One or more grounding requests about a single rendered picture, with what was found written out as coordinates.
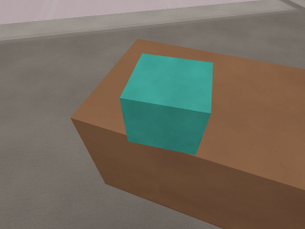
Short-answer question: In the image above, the pedestal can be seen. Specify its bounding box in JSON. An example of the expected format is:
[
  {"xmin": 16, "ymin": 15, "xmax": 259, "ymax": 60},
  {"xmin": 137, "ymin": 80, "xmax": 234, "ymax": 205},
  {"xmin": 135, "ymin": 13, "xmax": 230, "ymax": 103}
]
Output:
[{"xmin": 71, "ymin": 38, "xmax": 305, "ymax": 229}]

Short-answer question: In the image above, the carton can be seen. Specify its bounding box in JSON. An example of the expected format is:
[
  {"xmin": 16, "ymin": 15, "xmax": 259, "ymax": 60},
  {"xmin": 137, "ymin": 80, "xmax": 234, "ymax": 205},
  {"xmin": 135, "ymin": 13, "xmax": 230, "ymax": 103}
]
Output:
[{"xmin": 119, "ymin": 53, "xmax": 214, "ymax": 156}]

